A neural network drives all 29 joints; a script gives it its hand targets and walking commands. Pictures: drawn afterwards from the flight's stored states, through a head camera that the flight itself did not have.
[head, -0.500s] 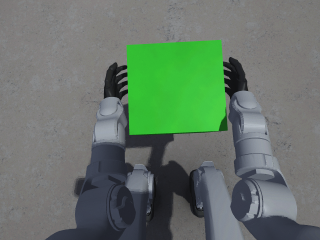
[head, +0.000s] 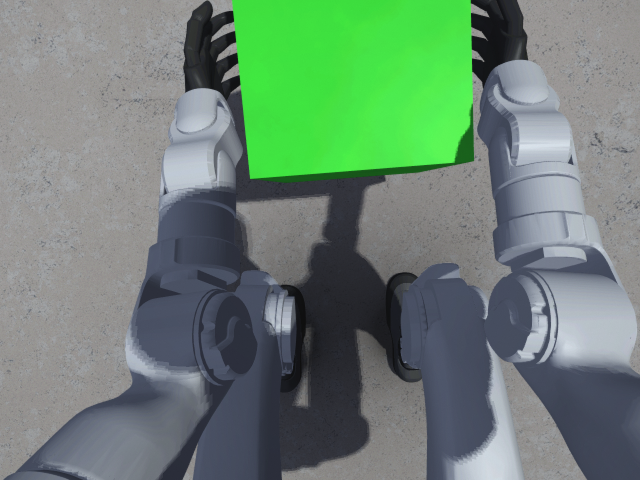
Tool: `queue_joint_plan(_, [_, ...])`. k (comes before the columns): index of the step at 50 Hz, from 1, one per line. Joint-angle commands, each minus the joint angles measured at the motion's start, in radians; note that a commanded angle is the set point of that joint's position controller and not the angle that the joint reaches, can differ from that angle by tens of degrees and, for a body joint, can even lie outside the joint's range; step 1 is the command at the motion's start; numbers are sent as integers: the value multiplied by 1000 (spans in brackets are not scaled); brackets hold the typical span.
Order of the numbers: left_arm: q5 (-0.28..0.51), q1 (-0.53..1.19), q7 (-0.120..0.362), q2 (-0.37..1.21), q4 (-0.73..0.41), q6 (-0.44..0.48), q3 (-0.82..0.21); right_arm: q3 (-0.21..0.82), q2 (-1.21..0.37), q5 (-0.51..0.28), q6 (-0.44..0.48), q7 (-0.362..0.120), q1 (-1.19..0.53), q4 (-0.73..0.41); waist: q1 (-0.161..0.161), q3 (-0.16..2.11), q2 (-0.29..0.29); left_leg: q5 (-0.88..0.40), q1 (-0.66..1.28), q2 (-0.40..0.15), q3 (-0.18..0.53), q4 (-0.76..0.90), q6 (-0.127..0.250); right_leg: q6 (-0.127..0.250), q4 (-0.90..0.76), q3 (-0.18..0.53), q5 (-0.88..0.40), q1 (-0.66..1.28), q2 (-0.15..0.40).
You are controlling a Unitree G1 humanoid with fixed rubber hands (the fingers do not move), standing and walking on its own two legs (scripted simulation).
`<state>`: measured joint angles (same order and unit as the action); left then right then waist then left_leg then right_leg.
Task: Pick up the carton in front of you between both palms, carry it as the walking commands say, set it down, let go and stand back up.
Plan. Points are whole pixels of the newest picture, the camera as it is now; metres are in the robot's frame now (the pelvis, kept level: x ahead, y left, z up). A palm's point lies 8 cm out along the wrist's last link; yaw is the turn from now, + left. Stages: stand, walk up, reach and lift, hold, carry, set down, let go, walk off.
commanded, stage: set down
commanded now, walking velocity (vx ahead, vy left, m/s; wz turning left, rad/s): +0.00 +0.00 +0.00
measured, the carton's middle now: (349, 92) +0.53 -0.03 -0.20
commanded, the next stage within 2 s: none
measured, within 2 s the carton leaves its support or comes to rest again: rests again in 0.70 s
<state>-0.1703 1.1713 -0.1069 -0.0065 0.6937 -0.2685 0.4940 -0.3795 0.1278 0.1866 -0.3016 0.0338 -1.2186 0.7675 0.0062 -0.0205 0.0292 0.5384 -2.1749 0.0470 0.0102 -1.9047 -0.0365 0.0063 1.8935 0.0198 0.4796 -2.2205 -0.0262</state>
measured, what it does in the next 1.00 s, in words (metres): lowers itself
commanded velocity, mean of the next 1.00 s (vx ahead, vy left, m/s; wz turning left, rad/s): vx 0.00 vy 0.00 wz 0.00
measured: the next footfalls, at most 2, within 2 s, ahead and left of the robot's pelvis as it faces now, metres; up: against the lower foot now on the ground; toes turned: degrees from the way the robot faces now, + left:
none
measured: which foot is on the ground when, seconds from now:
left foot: down 0.00-1.00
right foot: down 0.00-1.00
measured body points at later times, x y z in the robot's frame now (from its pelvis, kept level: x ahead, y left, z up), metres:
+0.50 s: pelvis +0.01 +0.00 -0.07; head +0.36 -0.03 +0.20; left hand +0.55 +0.12 -0.23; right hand +0.55 -0.19 -0.23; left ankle +0.11 +0.12 -0.41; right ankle +0.12 -0.11 -0.41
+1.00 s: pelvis +0.00 +0.01 -0.08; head +0.36 -0.02 +0.18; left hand +0.55 +0.13 -0.25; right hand +0.55 -0.18 -0.25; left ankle +0.11 +0.12 -0.41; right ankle +0.12 -0.11 -0.41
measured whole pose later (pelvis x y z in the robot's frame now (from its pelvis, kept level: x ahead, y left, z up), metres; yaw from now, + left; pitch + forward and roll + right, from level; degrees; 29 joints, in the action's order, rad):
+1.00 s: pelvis +0.00 +0.01 -0.08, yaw +1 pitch +37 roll +1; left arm -0.01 1.40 -0.11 -0.18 1.02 -0.16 0.35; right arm -0.26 0.29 0.05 -0.19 -0.01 -1.44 1.06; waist 0.03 -0.31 0.05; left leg 0.59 -2.27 0.09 0.01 -2.22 -0.04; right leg 0.00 2.21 0.02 0.55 -2.30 0.00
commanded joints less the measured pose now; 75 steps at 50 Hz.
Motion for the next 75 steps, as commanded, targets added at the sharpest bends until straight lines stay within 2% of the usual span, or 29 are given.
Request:
queue_joint_plan(1, [133, 661, 235, 829, 19, 26, -504, 453, -872, -145, 43, -228, -595, -18, 15, 1119, -66, -203, 435, 117, -89, 97, 6, -29, -99, -56, -259, 729, -103])
queue_joint_plan(9, [216, 758, 221, 771, 12, 59, -568, 513, -809, -222, 77, -228, -686, -17, 25, 1132, -62, -250, 436, 105, -92, -26, 6, -27, 25, -55, -312, 719, -82])
queue_joint_plan(13, [279, 796, 205, 778, -37, 73, -630, 573, -809, -284, 91, -222, -743, -67, 30, 1244, -63, -317, 499, 105, -95, -75, 7, -28, 79, -62, -384, 777, -77])
queue_joint_plan(16, [304, 763, 203, 828, -4, 72, -631, 602, -823, -312, 99, -217, -758, -100, 33, 1280, -97, -368, 504, 112, -95, -103, 8, -28, 104, -66, -457, 822, -75])
queue_joint_plan(18, [286, 744, 214, 829, 36, 69, -605, 586, -836, -302, 96, -224, -724, -59, 36, 1189, -101, -344, 441, 112, -94, -111, 11, -27, 108, -63, -448, 776, -76])
queue_joint_plan(23, [245, 720, 235, 816, 76, 75, -557, 528, -840, -265, 94, -243, -652, 33, 29, 1002, -70, -286, 349, 113, -93, -122, 13, -19, 114, -53, -364, 635, -81])
queue_joint_plan(33, [256, 748, 218, 767, 148, 106, -511, 476, -744, -265, 139, -233, -728, 74, 52, 880, -37, -230, 344, 109, -80, -143, 13, -5, 134, -50, -271, 550, -71])
queue_joint_plan(40, [255, 758, 219, 751, 187, 114, -491, 439, -713, -259, 145, -250, -718, 130, 59, 814, 5, -222, 339, 112, -79, -153, 13, 2, 148, -46, -249, 500, -64])
queue_joint_plan(46, [236, 740, 234, 716, 236, 111, -459, 385, -689, -211, 134, -266, -651, 197, 77, 673, 13, -190, 291, 114, -67, -152, 16, 10, 152, -44, -216, 432, -61])
queue_joint_plan(54, [187, 674, 239, 630, 296, 100, -398, 315, -615, -152, 119, -282, -589, 256, 75, 517, 8, -112, 241, 112, -54, -139, 22, 17, 147, -37, -131, 365, -54])
queue_joint_plan(62, [128, 607, 236, 517, 354, 93, -323, 239, -504, -92, 110, -277, -532, 309, 67, 408, 11, -66, 210, 103, -50, -133, 21, 22, 143, -25, -85, 345, -49])
queue_joint_plan(65, [109, 582, 221, 435, 368, 101, -293, 206, -417, -73, 120, -259, -513, 327, 62, 395, 12, -62, 227, 94, -55, -135, 9, 16, 145, -24, -76, 360, -44])
queue_joint_plan(67, [106, 555, 195, 327, 377, 115, -265, 176, -305, -69, 135, -230, -500, 338, 60, 409, 11, -65, 253, 85, -61, -136, -5, 6, 145, -27, -76, 382, -36])
queue_joint_plan(68, [108, 531, 173, 234, 379, 125, -243, 152, -214, -71, 149, -206, -483, 343, 61, 425, 8, -69, 274, 78, -65, -137, -13, -3, 145, -30, -79, 398, -30])
queue_joint_plan(70, [112, 442, 94, -93, 381, 154, -186, 94, 119, -79, 186, -119, -418, 362, 63, 457, -1, -75, 332, 60, -68, -139, -30, -22, 147, -35, -88, 433, -11])
queue_joint_plan(71, [133, 407, 45, -265, 384, 175, -184, 84, 308, -98, 214, -62, -401, 361, 69, 483, -9, -81, 361, 51, -63, -143, -35, -30, 149, -34, -98, 456, -2])
queue_joint_plan(72, [168, 422, 9, -344, 373, 194, -200, 96, 389, -138, 238, -21, -420, 362, 63, 528, -18, -105, 382, 45, -56, -150, -35, -35, 150, -28, -120, 475, 4])
queue_joint_plan(75, [287, 492, -25, -387, 368, 232, -277, 184, 448, -274, 287, 21, -516, 342, 52, 664, -18, -220, 399, 29, -43, -178, -28, -28, 180, -6, -235, 525, 18])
